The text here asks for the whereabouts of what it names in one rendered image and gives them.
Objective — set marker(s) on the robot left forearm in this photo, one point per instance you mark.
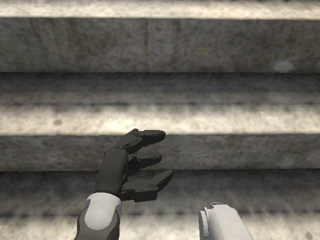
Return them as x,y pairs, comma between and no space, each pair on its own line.
100,219

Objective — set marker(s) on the robot right thigh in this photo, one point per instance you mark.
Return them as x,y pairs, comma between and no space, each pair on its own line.
221,222

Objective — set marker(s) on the robot left hand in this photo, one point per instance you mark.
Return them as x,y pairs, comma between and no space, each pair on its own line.
117,166

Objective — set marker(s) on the robot right shin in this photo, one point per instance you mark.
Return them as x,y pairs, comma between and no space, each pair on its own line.
217,203

